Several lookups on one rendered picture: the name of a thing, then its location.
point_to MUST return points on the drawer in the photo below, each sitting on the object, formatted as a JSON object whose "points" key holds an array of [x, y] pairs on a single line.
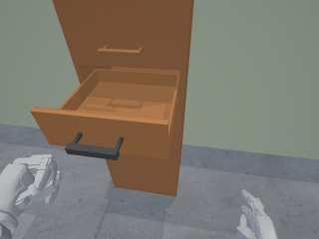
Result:
{"points": [[138, 106]]}

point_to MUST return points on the handle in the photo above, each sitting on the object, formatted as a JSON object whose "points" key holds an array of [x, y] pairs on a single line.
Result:
{"points": [[119, 54], [76, 148]]}

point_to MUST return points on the right robot hand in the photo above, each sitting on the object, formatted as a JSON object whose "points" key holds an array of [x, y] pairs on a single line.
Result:
{"points": [[259, 222]]}

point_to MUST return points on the left robot forearm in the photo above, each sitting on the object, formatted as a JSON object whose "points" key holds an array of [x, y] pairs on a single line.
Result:
{"points": [[8, 224]]}

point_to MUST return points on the cabinet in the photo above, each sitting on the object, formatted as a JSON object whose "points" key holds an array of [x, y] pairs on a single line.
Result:
{"points": [[161, 30]]}

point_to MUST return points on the left robot hand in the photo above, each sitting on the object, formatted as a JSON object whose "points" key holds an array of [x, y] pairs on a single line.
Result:
{"points": [[29, 179]]}

